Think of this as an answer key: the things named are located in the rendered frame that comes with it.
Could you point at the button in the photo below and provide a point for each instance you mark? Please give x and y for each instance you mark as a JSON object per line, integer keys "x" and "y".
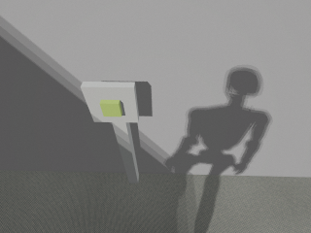
{"x": 111, "y": 108}

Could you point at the panel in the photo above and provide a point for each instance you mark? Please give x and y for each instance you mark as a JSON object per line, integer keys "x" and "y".
{"x": 94, "y": 92}

